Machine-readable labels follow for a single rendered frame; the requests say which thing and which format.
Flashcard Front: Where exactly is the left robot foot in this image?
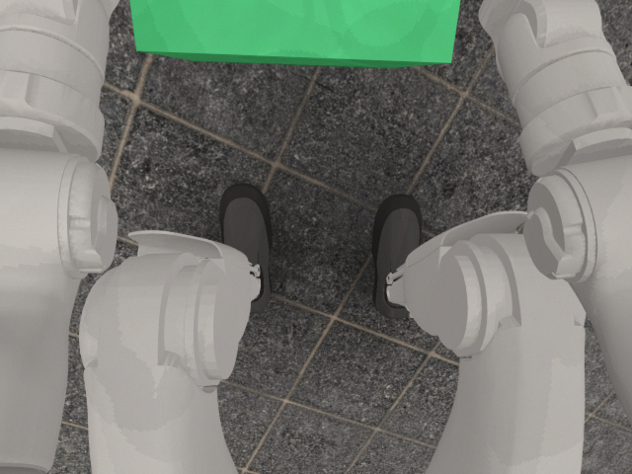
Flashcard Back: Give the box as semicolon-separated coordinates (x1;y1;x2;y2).
219;183;273;314

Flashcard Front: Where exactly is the carton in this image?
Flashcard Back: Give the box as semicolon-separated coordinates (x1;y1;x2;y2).
129;0;460;68

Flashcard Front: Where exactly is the robot right forearm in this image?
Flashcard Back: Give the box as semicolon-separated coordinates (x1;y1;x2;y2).
478;0;632;178

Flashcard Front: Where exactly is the robot left forearm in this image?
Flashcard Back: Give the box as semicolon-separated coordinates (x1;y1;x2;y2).
0;0;119;163

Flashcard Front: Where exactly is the right robot shin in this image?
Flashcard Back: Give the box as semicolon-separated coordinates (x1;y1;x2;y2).
386;210;587;336

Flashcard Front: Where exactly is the robot right upper arm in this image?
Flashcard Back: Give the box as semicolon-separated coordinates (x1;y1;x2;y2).
523;154;632;427

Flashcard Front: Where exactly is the robot left upper arm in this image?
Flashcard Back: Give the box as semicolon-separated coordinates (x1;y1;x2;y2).
0;148;119;474

